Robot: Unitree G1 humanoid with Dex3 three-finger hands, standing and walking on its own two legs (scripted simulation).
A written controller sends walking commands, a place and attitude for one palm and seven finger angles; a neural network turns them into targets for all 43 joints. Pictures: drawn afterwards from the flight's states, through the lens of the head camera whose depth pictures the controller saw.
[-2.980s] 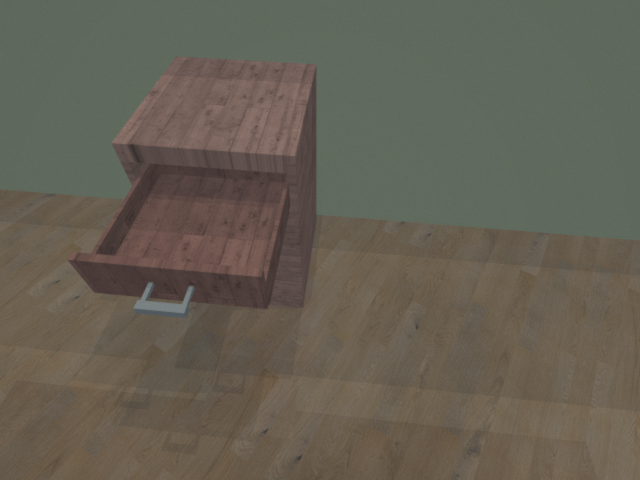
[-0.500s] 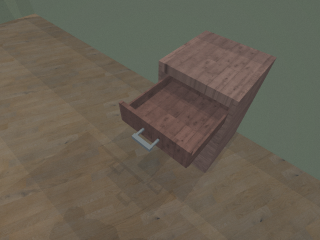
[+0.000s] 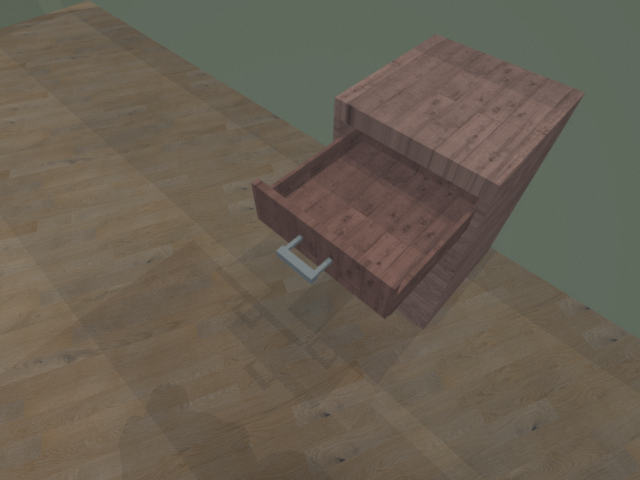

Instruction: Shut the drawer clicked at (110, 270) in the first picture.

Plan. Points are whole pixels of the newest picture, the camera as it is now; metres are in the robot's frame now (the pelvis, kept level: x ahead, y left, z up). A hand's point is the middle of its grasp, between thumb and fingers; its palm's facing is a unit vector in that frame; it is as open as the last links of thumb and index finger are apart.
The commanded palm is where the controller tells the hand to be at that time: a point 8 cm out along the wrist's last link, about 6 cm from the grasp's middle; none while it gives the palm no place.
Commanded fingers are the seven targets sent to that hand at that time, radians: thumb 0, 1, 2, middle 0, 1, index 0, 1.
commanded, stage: walk around to get in front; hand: left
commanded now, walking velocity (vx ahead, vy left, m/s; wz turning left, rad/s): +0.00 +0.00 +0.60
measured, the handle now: (304, 258) +0.54 +0.06 -0.20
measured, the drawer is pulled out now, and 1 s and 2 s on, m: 0.30 0.30 0.30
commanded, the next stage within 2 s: none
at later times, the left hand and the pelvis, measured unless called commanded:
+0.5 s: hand out of the picture +0.04 +0.21 -0.16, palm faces +0.33 -0.90 -0.27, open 7.4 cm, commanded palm none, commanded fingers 0.00 0.90 0.90 -0.20 -0.30 -0.20 -0.30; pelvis +0.00 -0.03 +0.00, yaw +18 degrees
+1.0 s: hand out of the picture -0.08 +0.13 -0.19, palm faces +0.64 -0.73 -0.25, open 7.4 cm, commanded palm none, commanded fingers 0.00 0.90 0.90 -0.20 -0.30 -0.20 -0.30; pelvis +0.03 -0.05 -0.01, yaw +38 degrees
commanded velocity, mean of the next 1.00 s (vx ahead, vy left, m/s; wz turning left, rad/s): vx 0.00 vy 0.00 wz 0.60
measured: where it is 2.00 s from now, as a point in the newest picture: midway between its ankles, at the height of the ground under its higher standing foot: outside the picture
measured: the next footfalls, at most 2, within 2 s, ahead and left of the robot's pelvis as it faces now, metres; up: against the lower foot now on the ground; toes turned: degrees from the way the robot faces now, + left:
right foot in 0.56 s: +0.08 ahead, -0.15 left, +0.00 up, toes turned +18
left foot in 0.96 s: -0.01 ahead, +0.06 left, +0.00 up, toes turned +41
